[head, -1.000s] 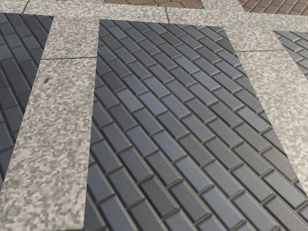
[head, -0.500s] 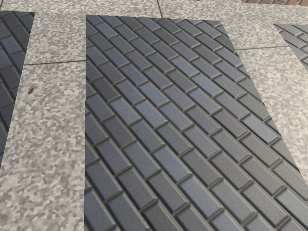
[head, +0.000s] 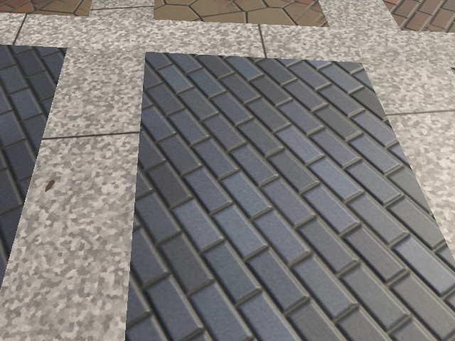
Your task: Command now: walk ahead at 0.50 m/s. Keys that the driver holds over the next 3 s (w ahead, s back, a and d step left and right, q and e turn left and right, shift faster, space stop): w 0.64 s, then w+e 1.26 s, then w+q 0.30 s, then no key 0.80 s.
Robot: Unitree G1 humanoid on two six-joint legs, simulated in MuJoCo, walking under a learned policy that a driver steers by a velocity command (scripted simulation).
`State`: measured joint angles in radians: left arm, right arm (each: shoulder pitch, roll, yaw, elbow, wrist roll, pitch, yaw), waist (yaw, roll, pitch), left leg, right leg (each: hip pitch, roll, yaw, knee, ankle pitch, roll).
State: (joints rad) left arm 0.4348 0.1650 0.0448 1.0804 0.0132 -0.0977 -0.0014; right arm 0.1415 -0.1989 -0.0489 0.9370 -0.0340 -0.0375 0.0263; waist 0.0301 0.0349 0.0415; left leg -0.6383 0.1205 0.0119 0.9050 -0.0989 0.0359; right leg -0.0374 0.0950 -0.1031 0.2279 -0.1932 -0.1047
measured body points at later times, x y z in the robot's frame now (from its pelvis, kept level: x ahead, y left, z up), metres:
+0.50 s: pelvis +0.28 +0.06 +0.00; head +0.30 +0.07 +0.45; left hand +0.37 +0.30 -0.14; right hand +0.25 -0.19 -0.14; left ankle +0.27 +0.11 -0.75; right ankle +0.33 -0.10 -0.67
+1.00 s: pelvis +0.55 -0.01 -0.01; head +0.58 -0.02 +0.44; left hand +0.61 +0.25 -0.14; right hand +0.61 -0.27 -0.14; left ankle +0.56 +0.14 -0.66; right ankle +0.57 -0.05 -0.75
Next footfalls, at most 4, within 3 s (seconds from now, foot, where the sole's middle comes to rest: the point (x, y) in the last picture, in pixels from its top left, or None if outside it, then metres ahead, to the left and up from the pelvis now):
0.24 left None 0.31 0.12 -0.78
0.80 right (268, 302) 0.61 -0.06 -0.78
1.38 left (238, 209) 0.95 0.04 -0.78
1.90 right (327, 186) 1.06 -0.29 -0.78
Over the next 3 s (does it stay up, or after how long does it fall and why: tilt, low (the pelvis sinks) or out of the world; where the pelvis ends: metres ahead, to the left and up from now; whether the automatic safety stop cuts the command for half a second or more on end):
stays up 1.25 -0.37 0.00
